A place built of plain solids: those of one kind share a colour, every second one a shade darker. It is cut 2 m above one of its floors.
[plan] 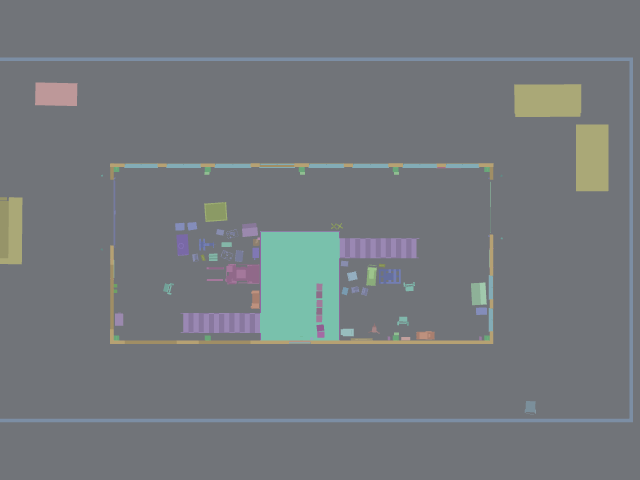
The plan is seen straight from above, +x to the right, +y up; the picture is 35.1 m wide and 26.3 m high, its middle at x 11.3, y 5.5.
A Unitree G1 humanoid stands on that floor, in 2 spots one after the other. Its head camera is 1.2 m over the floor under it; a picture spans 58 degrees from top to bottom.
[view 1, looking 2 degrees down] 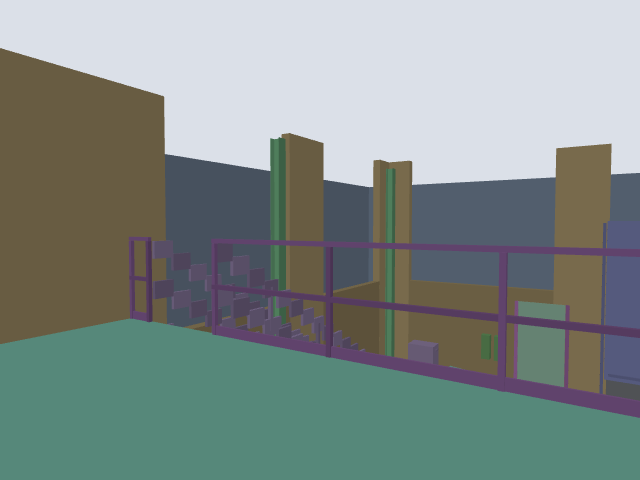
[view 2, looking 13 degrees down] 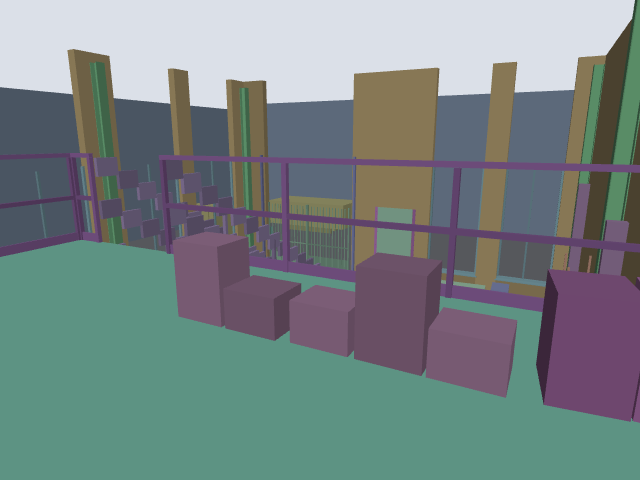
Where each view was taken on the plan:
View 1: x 11.36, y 5.05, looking -147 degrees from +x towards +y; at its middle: wall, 9.28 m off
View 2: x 9.04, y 0.95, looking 27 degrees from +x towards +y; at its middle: steel_gate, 13.35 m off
